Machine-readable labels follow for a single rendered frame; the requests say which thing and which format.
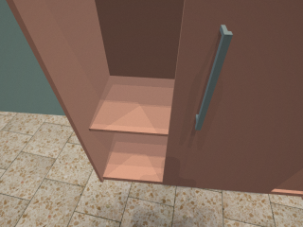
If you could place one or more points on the wardrobe door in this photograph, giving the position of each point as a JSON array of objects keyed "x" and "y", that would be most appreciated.
[
  {"x": 252, "y": 136},
  {"x": 294, "y": 183}
]

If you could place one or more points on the handle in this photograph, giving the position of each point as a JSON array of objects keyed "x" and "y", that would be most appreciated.
[{"x": 214, "y": 75}]

